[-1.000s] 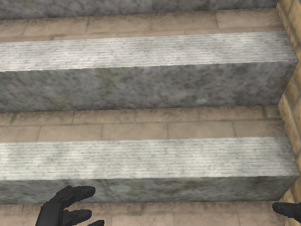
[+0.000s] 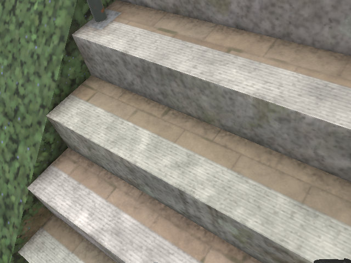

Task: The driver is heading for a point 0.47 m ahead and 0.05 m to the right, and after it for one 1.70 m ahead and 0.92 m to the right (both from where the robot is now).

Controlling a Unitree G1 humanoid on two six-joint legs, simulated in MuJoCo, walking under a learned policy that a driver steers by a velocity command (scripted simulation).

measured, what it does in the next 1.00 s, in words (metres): steps to the left: left foot, then right foot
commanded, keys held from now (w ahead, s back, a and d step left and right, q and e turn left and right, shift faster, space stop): w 0.22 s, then no key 0.26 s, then e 0.42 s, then w+e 0.10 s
